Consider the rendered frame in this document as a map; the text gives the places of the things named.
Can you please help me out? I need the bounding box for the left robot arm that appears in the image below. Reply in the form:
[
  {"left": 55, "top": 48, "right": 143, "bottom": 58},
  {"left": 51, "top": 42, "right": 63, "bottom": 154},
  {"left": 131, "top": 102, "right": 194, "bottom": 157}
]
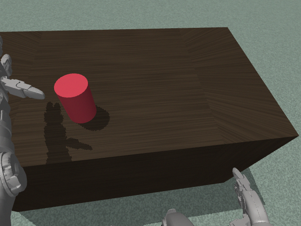
[{"left": 0, "top": 85, "right": 27, "bottom": 226}]

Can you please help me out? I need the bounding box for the can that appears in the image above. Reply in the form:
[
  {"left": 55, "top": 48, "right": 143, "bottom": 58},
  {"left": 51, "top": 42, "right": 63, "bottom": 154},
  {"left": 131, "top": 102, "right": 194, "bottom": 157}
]
[{"left": 54, "top": 73, "right": 96, "bottom": 123}]

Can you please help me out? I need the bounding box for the right robot hand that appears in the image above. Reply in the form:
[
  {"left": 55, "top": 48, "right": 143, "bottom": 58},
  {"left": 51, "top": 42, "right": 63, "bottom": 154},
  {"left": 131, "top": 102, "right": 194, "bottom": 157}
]
[{"left": 230, "top": 168, "right": 270, "bottom": 226}]

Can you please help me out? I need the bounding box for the left robot hand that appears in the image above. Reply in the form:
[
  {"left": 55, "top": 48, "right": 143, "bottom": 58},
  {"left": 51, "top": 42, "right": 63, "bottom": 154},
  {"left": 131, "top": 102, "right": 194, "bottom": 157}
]
[{"left": 0, "top": 36, "right": 45, "bottom": 99}]

